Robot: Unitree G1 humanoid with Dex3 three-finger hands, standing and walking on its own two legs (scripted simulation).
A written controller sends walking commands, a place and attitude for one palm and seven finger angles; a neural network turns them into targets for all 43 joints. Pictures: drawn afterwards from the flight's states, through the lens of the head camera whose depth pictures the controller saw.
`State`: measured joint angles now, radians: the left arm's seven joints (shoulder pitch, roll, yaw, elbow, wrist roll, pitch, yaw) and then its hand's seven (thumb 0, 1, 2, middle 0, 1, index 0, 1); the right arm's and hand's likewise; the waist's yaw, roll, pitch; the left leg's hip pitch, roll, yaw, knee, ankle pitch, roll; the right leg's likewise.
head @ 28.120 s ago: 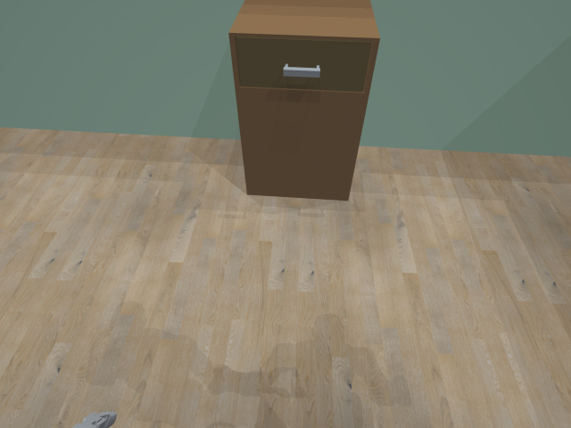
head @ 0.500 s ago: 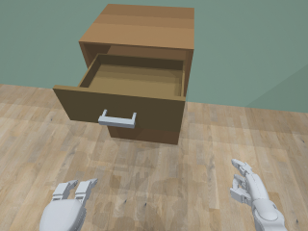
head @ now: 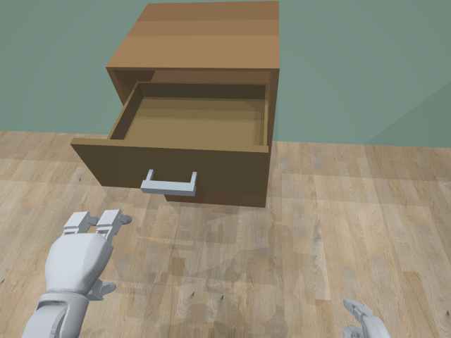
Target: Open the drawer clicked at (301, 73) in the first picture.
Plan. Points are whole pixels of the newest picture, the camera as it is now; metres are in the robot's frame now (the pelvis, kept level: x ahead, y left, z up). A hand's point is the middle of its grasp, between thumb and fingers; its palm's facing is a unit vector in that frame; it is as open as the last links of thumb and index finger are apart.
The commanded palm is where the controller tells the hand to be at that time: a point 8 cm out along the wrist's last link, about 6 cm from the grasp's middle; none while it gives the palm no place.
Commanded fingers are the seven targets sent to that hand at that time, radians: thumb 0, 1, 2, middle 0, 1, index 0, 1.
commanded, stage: raise the hand with hooked fingers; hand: left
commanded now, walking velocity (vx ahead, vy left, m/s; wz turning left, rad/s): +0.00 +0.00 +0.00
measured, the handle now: (170, 181) +0.46 +0.20 -0.07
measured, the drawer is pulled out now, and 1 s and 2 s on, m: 0.30 0.30 0.30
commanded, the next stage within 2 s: move the hooked fingers above the handle in 0.92 s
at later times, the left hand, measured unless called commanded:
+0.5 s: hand (79, 210) +0.29 +0.28 +0.09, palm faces +0.01 -0.08 -1.00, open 13.8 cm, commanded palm +0.27 +0.27 +0.15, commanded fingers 0.00 -0.50 0.30 -0.30 -1.20 -0.30 -1.20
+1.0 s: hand (82, 201) +0.30 +0.27 +0.09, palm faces +0.02 -0.09 -1.00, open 13.8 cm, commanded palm +0.28 +0.27 +0.15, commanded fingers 0.00 -0.50 0.30 -0.30 -1.20 -0.30 -1.20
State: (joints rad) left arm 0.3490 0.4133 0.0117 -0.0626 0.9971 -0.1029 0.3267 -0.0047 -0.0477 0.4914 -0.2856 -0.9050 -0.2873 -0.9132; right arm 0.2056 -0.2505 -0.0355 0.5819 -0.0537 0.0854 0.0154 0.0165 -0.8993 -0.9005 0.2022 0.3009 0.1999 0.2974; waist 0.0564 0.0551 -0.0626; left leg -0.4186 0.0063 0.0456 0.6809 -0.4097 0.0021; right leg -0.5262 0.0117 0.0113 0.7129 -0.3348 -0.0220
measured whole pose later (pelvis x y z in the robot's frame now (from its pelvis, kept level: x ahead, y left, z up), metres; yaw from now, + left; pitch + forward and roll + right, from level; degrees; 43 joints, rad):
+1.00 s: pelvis +0.00 +0.02 +0.02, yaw +1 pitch +5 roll +0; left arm -0.03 0.50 0.00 0.06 0.91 -0.08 0.09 -0.01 -0.49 0.30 -0.32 -1.20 -0.32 -1.20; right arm 0.19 -0.26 -0.04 0.60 0.01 0.12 0.01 0.02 -0.90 -0.90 0.20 0.30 0.20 0.30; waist 0.06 0.07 -0.02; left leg -0.26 -0.02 0.03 0.48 -0.31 0.03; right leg -0.34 -0.02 0.00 0.48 -0.23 0.01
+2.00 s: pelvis +0.00 +0.01 +0.01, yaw +1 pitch +11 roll +0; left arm -0.33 0.38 -0.12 0.51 1.04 -0.07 0.26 -0.01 -0.49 0.30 -0.32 -1.20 -0.32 -1.20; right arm 0.23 -0.24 -0.06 0.63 0.01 0.11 0.00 0.01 -0.90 -0.90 0.20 0.30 0.20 0.30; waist 0.01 0.05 -0.09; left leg -0.45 -0.01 0.04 0.63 -0.36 0.02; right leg -0.55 -0.01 0.01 0.64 -0.28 -0.01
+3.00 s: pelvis -0.01 +0.01 +0.00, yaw +0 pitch +15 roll +0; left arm -0.53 0.32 -0.12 0.83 1.08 -0.05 0.38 -0.01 -0.49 0.30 -0.32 -1.20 -0.32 -1.20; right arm 0.28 -0.24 -0.07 0.65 0.00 0.13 0.00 0.01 -0.90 -0.90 0.20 0.30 0.20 0.30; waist -0.04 0.04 -0.13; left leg -0.59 0.00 0.04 0.72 -0.40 0.02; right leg -0.68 0.00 0.01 0.71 -0.31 -0.01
